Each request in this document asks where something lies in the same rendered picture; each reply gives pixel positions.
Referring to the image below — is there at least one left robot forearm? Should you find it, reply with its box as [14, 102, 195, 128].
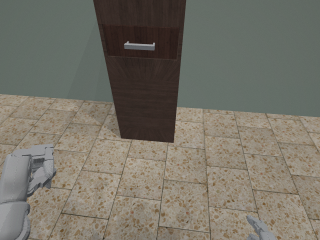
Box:
[0, 201, 31, 240]

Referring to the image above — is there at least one robot right hand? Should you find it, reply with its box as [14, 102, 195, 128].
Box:
[246, 215, 277, 240]

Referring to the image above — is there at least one drawer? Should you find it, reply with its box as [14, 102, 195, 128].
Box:
[103, 24, 179, 60]

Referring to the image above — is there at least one handle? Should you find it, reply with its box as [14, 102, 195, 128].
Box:
[124, 41, 155, 51]

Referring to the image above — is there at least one robot left hand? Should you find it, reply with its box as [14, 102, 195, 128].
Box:
[0, 143, 57, 204]

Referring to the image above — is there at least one cabinet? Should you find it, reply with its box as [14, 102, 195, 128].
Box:
[93, 0, 186, 143]

